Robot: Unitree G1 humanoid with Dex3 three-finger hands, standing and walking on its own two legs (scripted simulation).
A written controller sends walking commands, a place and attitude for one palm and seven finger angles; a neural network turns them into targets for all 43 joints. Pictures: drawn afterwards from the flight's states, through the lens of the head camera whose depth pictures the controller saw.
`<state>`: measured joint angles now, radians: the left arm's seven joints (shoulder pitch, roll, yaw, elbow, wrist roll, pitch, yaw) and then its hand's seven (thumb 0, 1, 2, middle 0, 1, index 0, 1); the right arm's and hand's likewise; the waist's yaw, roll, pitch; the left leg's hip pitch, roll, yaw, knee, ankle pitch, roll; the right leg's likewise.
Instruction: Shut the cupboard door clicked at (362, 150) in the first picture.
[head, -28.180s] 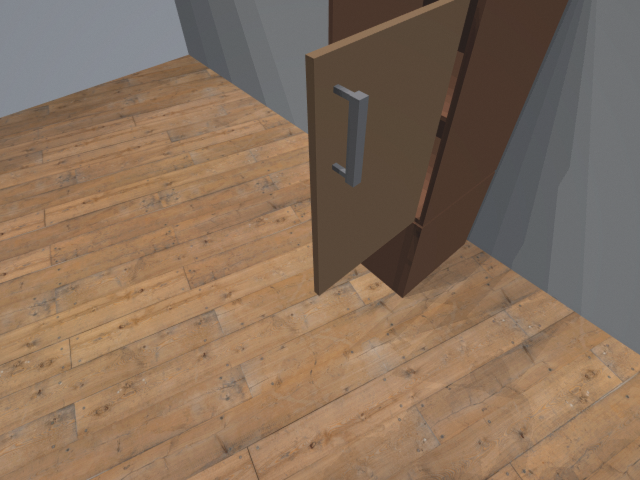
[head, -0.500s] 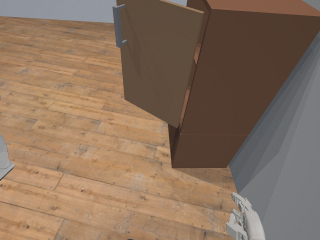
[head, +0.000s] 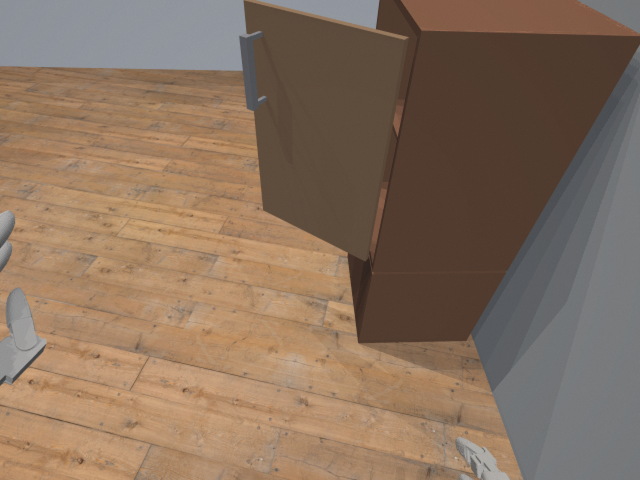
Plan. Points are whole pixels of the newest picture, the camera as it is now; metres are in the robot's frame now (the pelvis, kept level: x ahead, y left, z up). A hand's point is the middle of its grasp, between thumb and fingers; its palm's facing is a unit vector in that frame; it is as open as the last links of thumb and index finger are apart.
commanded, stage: let the arm hang, fingers relaxed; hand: left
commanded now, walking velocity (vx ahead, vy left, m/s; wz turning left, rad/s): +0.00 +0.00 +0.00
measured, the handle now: (255, 71) +0.93 +0.18 +0.12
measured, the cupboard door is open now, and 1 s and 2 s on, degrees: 54 54 54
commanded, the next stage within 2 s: look to check the result in 1.20 s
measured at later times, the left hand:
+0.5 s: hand out of the picture -0.01 +0.18 -0.18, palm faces +0.04 -0.99 -0.16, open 7.0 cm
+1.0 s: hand out of the picture +0.01 +0.18 -0.17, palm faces +0.03 -0.98 -0.20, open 7.4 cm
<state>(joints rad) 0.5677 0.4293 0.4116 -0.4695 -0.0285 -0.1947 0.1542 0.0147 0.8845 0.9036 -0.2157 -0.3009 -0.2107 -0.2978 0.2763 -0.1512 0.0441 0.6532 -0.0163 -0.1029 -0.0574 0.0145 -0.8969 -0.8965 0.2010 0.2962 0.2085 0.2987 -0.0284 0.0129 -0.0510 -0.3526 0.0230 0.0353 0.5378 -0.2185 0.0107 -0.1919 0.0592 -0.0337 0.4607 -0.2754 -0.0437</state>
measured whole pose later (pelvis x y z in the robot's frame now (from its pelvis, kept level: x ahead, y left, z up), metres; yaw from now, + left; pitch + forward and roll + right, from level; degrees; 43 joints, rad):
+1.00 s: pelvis +0.01 +0.01 +0.01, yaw +1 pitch -2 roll +0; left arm 0.29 0.15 0.00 1.14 0.01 0.00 0.03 0.00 0.90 0.90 -0.20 -0.30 -0.20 -0.30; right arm 0.28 -0.15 0.01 1.14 -0.02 0.01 -0.03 0.01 -0.90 -0.90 0.20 0.30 0.20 0.30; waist -0.01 0.02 0.00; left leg -0.23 -0.03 0.03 0.39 -0.14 0.04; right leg -0.11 0.02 -0.02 0.40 -0.27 -0.02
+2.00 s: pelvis +0.03 -0.01 +0.01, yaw +2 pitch -1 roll +0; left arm 0.21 0.22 0.02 1.11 0.01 0.00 0.03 0.00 0.90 0.90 -0.20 -0.30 -0.20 -0.30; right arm 0.20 -0.23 0.00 1.11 -0.02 0.01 -0.03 0.01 -0.90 -0.90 0.20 0.30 0.20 0.30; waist -0.02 0.01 0.03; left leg -0.22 -0.03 0.00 0.41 -0.17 0.02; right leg -0.07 0.03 -0.05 0.38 -0.29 -0.04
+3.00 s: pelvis +0.01 +0.00 -0.01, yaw +41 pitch +1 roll +0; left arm 0.19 0.26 0.07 0.90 0.03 0.07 0.01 0.01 0.90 0.90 -0.21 -0.30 -0.20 -0.30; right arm 0.16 -0.22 -0.05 0.88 -0.04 0.03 0.00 0.01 -0.90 -0.90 0.20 0.30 0.20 0.30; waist -0.01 -0.04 0.12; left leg -0.36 -0.01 -0.01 0.63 -0.29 0.01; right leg -0.44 -0.10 -0.05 1.06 -0.53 0.07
